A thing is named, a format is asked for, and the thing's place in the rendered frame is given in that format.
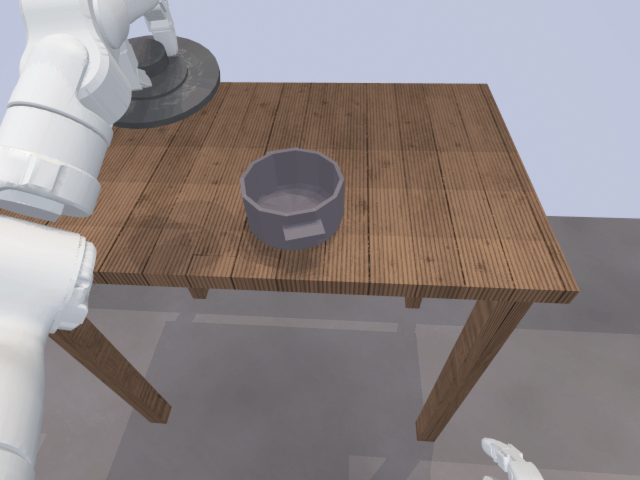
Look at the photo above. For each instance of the table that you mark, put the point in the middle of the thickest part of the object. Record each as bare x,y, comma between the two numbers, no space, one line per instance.
437,204

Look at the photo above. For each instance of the robot left upper arm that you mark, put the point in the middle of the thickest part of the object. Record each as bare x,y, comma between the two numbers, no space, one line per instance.
46,274

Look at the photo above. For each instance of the lid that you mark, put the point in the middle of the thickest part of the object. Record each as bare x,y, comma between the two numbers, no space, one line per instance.
190,81

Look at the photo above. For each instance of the pot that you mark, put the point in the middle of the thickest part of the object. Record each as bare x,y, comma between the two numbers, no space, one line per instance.
293,198

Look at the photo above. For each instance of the knob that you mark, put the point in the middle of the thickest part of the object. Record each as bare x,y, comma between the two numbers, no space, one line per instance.
151,56

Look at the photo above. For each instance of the robot left forearm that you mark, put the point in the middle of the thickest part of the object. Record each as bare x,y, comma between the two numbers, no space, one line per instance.
59,118

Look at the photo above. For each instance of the left robot hand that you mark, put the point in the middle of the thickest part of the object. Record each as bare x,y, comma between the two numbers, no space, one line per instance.
159,21

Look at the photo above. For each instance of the right robot hand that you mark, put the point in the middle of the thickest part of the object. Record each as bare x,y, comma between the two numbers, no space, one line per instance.
510,460

